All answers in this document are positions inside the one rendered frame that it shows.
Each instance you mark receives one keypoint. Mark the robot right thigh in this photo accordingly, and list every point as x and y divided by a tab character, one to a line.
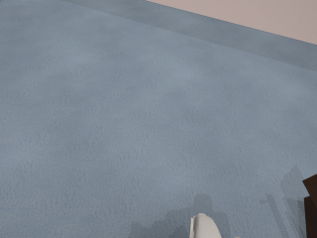
202	226

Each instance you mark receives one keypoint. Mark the cupboard door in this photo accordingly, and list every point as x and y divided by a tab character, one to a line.
311	186

